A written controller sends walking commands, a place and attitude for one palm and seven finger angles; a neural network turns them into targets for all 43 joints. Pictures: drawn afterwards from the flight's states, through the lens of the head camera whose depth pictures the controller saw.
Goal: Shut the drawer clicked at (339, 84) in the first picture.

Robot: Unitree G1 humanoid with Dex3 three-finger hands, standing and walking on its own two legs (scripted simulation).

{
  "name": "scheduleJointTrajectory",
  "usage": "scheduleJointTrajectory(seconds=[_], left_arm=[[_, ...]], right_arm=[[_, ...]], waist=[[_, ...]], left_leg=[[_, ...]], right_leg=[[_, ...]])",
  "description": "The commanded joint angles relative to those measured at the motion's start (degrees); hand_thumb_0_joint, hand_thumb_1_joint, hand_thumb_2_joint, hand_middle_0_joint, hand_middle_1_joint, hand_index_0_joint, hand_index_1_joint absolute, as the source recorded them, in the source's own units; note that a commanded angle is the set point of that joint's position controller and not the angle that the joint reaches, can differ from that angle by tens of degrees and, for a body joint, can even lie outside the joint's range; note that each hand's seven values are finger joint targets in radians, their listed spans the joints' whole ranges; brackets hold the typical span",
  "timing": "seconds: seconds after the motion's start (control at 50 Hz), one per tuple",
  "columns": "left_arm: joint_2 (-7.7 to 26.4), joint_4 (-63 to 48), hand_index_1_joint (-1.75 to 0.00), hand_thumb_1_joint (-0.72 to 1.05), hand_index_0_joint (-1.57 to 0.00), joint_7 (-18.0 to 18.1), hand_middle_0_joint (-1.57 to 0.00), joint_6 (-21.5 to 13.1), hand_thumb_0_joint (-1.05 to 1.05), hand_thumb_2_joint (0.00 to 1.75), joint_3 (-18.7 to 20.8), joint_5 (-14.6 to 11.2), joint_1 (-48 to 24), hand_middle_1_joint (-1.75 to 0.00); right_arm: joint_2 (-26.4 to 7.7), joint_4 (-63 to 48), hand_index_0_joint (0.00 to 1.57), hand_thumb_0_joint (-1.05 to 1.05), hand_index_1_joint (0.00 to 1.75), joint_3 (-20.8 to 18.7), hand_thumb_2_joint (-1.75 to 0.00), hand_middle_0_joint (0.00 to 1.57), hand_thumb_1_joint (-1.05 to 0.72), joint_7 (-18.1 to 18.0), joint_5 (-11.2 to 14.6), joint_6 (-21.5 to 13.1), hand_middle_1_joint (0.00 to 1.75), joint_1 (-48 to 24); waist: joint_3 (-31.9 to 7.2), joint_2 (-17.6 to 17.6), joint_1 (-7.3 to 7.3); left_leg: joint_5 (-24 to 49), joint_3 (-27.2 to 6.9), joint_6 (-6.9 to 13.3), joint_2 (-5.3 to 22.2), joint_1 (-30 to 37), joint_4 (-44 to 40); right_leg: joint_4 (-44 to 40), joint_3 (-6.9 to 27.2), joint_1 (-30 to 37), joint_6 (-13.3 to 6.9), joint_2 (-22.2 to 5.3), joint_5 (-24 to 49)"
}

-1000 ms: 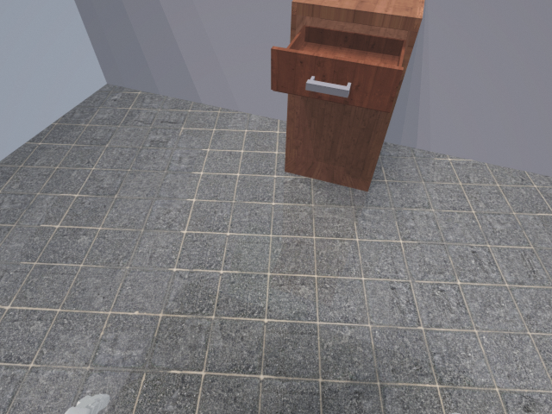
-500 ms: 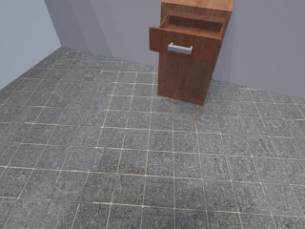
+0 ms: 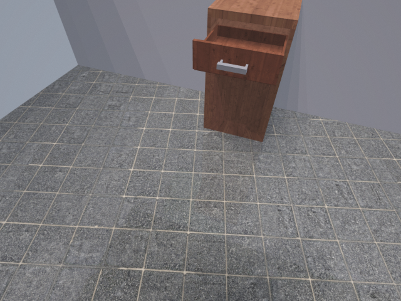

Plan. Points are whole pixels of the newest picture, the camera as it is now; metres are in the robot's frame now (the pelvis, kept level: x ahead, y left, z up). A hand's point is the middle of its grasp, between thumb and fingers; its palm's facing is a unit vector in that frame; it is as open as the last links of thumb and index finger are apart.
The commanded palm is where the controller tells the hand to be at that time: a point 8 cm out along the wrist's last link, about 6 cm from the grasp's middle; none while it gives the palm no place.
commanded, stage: look at it before walking up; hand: left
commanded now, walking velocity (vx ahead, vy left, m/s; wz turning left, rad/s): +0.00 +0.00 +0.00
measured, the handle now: (232, 65) +1.06 -0.09 -0.06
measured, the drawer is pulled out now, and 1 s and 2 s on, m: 0.30 0.30 0.30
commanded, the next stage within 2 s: walk to a spot facing it in 0.44 s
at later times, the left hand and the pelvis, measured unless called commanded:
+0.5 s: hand out of the picture +0.06 +0.25 -0.16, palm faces -0.02 -0.95 -0.31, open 7.3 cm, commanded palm none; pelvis +0.00 +0.01 +0.00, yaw +0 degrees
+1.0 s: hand out of the picture +0.14 +0.16 -0.19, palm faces -0.13 -0.97 -0.21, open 7.4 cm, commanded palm none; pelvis +0.10 -0.03 -0.03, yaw -9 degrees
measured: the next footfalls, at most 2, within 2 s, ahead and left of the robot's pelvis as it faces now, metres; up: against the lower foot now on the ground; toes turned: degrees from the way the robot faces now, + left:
right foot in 0.98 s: +0.16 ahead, -0.12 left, +0.00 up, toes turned -14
left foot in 1.52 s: +0.49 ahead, +0.01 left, +0.00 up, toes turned -6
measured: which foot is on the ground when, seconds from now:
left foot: down 0.00-1.00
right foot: down 0.00-0.80, up 0.82-0.96, down 0.98-1.00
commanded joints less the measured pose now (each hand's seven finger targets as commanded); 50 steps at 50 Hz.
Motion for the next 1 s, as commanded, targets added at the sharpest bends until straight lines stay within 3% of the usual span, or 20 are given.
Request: scheduleJointTrajectory(seconds=[0.0,0.52,0.54,0.56,0.62,0.68,0.72,0.74,0.78,0.8,0.82,0.84,0.88,0.92,0.94,0.96,0.98], left_arm=[[11.67,-3.64,-0.3,0.9,-0.2,0.74,-0.2,-1.04,0.0,0.9,2.2,0.18,-1.42,-0.3],[10.9,-2.72,-0.3,0.9,-0.2,0.84,-0.2,-1.11,0.0,0.9,2.0,0.25,0.02,-0.3],[6.68,-1.67,-0.3,0.9,-0.2,0.93,-0.2,-0.57,0.0,0.9,1.24,0.18,2.39,-0.3],[4.9,-0.91,-0.3,0.9,-0.2,0.84,-0.2,0.04,0.0,0.9,0.8,0.36,4.22,-0.3],[5.45,-1.31,-0.3,0.9,-0.2,-0.07,-0.2,0.75,0.0,0.9,1.49,0.84,6.06,-0.3],[5.38,-2.61,-0.3,0.9,-0.2,-0.56,-0.2,0.65,0.0,0.9,2.41,0.97,7.93,-0.3],[4.09,-3.42,-0.3,0.9,-0.2,-0.68,-0.2,0.11,0.0,0.9,2.71,0.88,8.37,-0.3],[2.99,-4.07,-0.3,0.9,-0.2,-0.77,-0.2,-0.18,0.0,0.9,2.75,0.85,8.06,-0.3],[0.12,-6.48,-0.3,0.9,-0.2,-1.02,-0.2,-0.99,0.0,0.9,2.56,0.87,4.4,-0.3],[-0.03,-8.42,-0.3,0.9,-0.2,-1.0,-0.2,-1.36,0.0,0.9,2.64,0.95,0.4,-0.3],[-0.01,-9.35,-0.3,0.9,-0.2,-1.03,-0.2,-1.66,0.0,0.9,2.83,0.98,-0.86,-0.3],[-0.52,-9.4,-0.3,0.9,-0.2,-1.1,-0.2,-1.89,0.0,0.9,3.03,0.93,-1.0,-0.3],[-2.11,-8.96,-0.3,0.9,-0.2,-1.6,-0.2,-2.01,0.0,0.9,3.22,0.64,1.02,-0.3],[-3.93,-6.04,-0.3,0.9,-0.2,-2.16,-0.2,-1.94,0.0,0.9,3.57,0.63,9.73,-0.3],[-2.72,-2.78,-0.3,0.9,-0.2,-1.93,-0.2,-2.06,0.0,0.9,4.05,0.92,19.34,-0.3],[2.24,-0.22,-0.3,0.9,-0.2,-0.99,-0.2,-2.71,0.0,0.9,5.35,1.34,28.2,-0.3],[7.33,0.38,-0.3,0.9,-0.2,0.05,-0.2,-3.4,0.0,0.9,6.25,0.69,31.77,-0.3]], right_arm=[[-11.18,-3.51,0.2,0.0,0.3,-2.26,-0.9,0.2,-0.9,-0.99,-0.05,-1.6,0.3,-2.31],[-10.88,-2.75,0.2,0.0,0.3,-2.28,-0.9,0.2,-0.9,-1.11,0.12,-1.79,0.3,-2.21],[-6.58,-1.9,0.2,0.0,0.3,-1.4,-0.9,0.2,-0.9,-0.93,-0.13,-1.37,0.3,-0.55],[-4.56,-1.38,0.2,0.0,0.3,-1.01,-0.9,0.2,-0.9,-0.79,-0.32,-0.92,0.3,1.4],[-5.03,-1.76,0.2,0.0,0.3,-1.72,-0.9,0.2,-0.9,-0.37,-0.78,-0.56,0.3,3.2],[-5.09,-2.88,0.2,0.0,0.3,-2.44,-0.9,0.2,-0.9,-0.25,-0.88,-0.9,0.3,4.85],[-4.88,-3.21,0.2,0.0,0.3,-2.83,-0.9,0.2,-0.9,-0.41,-0.8,-1.58,0.3,7.19],[-5.19,-3.07,0.2,0.0,0.3,-3.12,-0.9,0.2,-0.9,-0.58,-0.76,-2.0,0.3,9.04],[-7.24,-2.19,0.2,0.0,0.3,-4.36,-0.9,0.2,-0.9,-1.02,-0.62,-2.63,0.3,14.85],[-6.76,-1.66,0.2,0.0,0.3,-4.59,-0.9,0.2,-0.9,-1.18,-0.67,-3.16,0.3,17.93],[-5.69,-1.31,0.2,0.0,0.3,-4.36,-0.9,0.2,-0.9,-1.4,-0.78,-3.69,0.3,19.35],[-4.47,-1.3,0.2,0.0,0.3,-4.2,-0.9,0.2,-0.9,-1.53,-0.84,-3.97,0.3,19.3],[-3.84,-2.15,0.2,0.0,0.3,-4.32,-0.9,0.2,-0.9,-1.58,-1.16,-4.01,0.3,15.52],[-3.75,-2.82,0.2,0.0,0.3,-4.17,-0.9,0.2,-0.9,-1.37,-1.06,-3.9,0.3,11.25],[-3.61,-2.81,0.2,0.0,0.3,-4.17,-0.9,0.2,-0.9,-1.14,-0.53,-3.91,0.3,10.39],[-1.19,-4.05,0.2,0.0,0.3,-3.76,-0.9,0.2,-0.9,-0.48,0.31,-4.25,0.3,9.7],[1.86,-6.86,0.2,0.0,0.3,-3.01,-0.9,0.2,-0.9,0.01,0.52,-4.75,0.3,7.98]], waist=[[-2.26,0.07,0.35],[-2.93,0.9,0.4],[-3.38,0.9,0.54],[-2.45,0.18,0.51],[3.59,-1.02,0.73],[7.77,-1.21,0.78],[8.49,0.39,-0.01],[8.07,3.79,-0.94],[7.55,12.41,-3.36],[8.65,12.6,-5.16],[8.63,11.63,-5.3],[8.52,9.07,-4.75],[6.93,7.55,-2.25],[3.26,6.87,2.82],[-1.53,1.6,7.01],[-5.6,-10.12,10.45],[-6.75,-20.37,10.3]], left_leg=[[7.3,-4.33,2.63,5.16,-0.63,-3.02],[9.88,-4.44,2.77,5.65,0.91,-3.99],[6.16,-3.24,2.29,5.48,1.26,-3.05],[-0.88,-2.27,2.12,4.91,0.52,-2.17],[-17.62,-1.79,2.8,3.99,-5.02,-1.34],[-21.4,-2.03,3.65,4.34,-7.89,0.78],[-20.17,-3.52,4.75,5.77,-6.25,1.0],[-19.21,-6.02,5.92,7.89,-2.89,-0.86],[-15.28,-16.24,10.78,17.03,7.06,-8.41],[-6.41,-18.24,13.27,20.46,11.68,-10.23],[4.26,-17.32,14.4,21.8,14.8,-9.15],[11.9,-14.18,14.37,21.95,14.73,-7.62],[14.61,-7.19,11.85,20.04,10.92,-5.18],[13.32,3.05,7.69,14.73,0.97,1.88],[14.48,7.22,5.8,10.58,-4.33,12.48],[5.35,11.05,3.5,5.91,-15.31,28.12],[-16.79,9.53,1.94,0.61,-27.24,42.16]], right_leg=[[-5.03,7.19,0.16,-1.12,-7.54,7.42],[-4.73,6.55,1.1,-0.78,-7.49,10.86],[-4.61,6.53,0.94,-0.42,-7.29,6.91],[-4.44,7.05,-0.26,-0.57,-6.77,-1.19],[-5.43,10.1,-5.01,-2.25,-5.7,-18.68],[-3.69,12.21,-8.72,-4.07,-4.9,-22.37],[0.65,11.67,-11.36,-4.61,-3.76,-19.13],[5.31,9.55,-14.4,-4.29,-2.14,-15.9],[19.91,0.15,-25.38,-2.07,1.34,-11.89],[26.65,-0.31,-32.17,-1.24,-0.79,-15.86],[29.95,0.82,-35.4,-0.97,-3.02,-16.39],[30.38,0.84,-35.1,-0.99,-4.71,-16.14],[23.12,-0.35,-27.86,-1.43,-6.29,-15.8],[11.32,-5.84,-8.32,-1.95,-3.0,-5.65],[7.37,-7.39,4.68,-2.55,0.13,0.74],[1.97,5.8,16.0,-5.9,-8.39,-5.52],[-8.71,30.84,20.08,-11.94,-22.24,-4.54]])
